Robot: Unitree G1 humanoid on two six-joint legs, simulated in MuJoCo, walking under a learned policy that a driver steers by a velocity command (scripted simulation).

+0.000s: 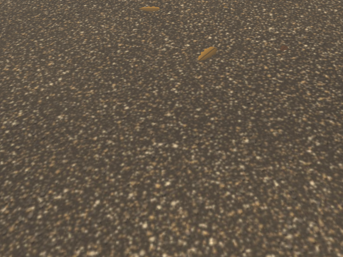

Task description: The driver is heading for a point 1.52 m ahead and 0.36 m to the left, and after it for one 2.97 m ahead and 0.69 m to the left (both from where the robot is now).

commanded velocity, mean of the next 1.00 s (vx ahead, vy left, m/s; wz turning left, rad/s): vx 0.50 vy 0.00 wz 0.43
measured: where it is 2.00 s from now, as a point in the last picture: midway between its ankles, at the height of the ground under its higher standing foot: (128, 127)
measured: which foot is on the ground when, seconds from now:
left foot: up 0.00-0.16, down 0.18-0.64, up 0.66-1.00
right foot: down 0.00-0.20, up 0.22-0.62, down 0.64-1.00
